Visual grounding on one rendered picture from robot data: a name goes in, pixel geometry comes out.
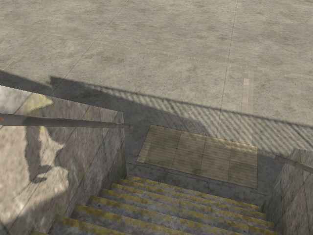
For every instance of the stairs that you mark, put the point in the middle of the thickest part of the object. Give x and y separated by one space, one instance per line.
139 206

